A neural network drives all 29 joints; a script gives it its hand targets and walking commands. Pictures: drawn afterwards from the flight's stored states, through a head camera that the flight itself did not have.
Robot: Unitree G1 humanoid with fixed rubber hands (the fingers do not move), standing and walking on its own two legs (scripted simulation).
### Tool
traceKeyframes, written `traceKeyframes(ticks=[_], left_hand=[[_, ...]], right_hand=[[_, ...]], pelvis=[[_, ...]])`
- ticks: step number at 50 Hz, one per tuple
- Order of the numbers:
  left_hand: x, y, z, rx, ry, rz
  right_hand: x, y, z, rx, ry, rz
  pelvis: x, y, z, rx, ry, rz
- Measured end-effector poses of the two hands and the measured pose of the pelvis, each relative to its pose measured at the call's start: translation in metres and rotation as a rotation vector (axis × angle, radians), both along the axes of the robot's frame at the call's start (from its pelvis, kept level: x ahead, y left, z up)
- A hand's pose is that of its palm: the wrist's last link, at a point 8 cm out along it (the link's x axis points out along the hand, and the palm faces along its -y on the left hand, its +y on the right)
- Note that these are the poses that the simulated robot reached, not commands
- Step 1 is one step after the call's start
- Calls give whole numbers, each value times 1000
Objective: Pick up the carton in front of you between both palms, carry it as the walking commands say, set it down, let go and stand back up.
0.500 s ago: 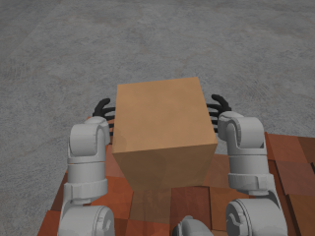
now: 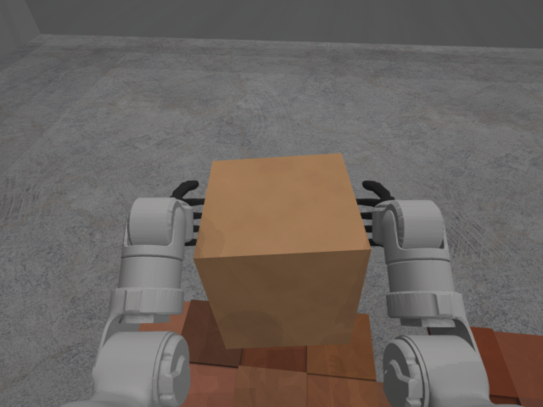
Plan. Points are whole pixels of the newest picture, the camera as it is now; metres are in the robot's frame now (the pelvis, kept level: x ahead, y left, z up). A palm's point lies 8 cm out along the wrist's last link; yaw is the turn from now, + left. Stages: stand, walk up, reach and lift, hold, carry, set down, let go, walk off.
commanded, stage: carry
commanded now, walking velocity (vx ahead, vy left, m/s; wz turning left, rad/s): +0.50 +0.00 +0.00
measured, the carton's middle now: (282, 253) +0.36 -0.01 +0.03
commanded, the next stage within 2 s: none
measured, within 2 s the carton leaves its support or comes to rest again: neither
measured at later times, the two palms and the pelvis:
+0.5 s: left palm (214, 103) +0.72 +0.12 +0.12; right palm (337, 80) +0.77 -0.16 +0.14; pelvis +0.36 -0.07 -0.01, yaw +1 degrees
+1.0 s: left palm (262, 57) +1.07 +0.01 +0.08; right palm (353, 52) +1.09 -0.28 +0.08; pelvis +0.70 -0.15 +0.01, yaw -1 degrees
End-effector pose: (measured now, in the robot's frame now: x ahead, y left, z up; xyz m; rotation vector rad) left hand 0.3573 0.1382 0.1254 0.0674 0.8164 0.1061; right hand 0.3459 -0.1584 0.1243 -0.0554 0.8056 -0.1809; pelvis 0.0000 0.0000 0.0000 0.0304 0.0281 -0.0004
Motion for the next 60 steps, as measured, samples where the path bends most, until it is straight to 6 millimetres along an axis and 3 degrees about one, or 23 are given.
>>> traceKeyframes(ticks=[5,9,11,16,19,23,27,29,33,36,43,47,50,53,57,60], left_hand=[[82,-40,3,-4,-19,-70],[149,-61,4,11,-51,-67],[177,-63,0,14,-36,-30],[215,-33,-24,1,19,142],[242,-14,-25,7,3,247],[310,-11,-16,-29,-74,297],[412,-34,-3,-62,-218,186],[455,-55,-5,-60,-221,112],[512,-101,-24,-34,-63,16],[553,-128,-28,-43,-24,-20],[656,-163,-24,-17,-58,-12],[696,-154,-38,38,29,43],[711,-131,-49,20,76,138],[731,-109,-48,-8,55,246],[785,-91,-43,-30,-23,292],[846,-91,-44,-41,-117,241]], right_hand=[[59,-38,2,4,-20,-71],[131,-60,5,24,-56,-83],[170,-62,1,42,-43,-60],[268,-28,-5,52,-2,64],[321,-3,-5,86,-40,119],[394,5,3,128,-146,123],[456,-25,17,43,-302,67],[478,-48,12,-8,-306,29],[506,-90,-18,50,-143,-53],[531,-117,-23,65,-105,-119],[637,-152,-23,102,-134,-137],[700,-145,-42,116,-29,-55],[744,-122,-46,102,21,30],[788,-97,-43,111,1,95],[849,-78,-37,102,-80,132],[895,-80,-33,52,-177,122]], pelvis=[[65,-8,2,-15,38,-13],[126,-21,-3,-70,77,-5],[153,-32,-1,-66,97,-6],[210,-58,14,-16,115,-16],[252,-68,17,-2,111,-23],[320,-75,5,-11,90,12],[395,-74,-34,-54,58,-1],[419,-76,-39,-8,67,20],[467,-79,-30,-12,65,-1],[505,-86,-22,-32,69,-16],[614,-119,-25,-78,76,-16],[664,-136,-9,-89,81,-12],[698,-149,5,-46,91,-14],[739,-155,10,-37,92,-7],[804,-155,-4,-65,64,20],[856,-151,-37,-79,32,12]])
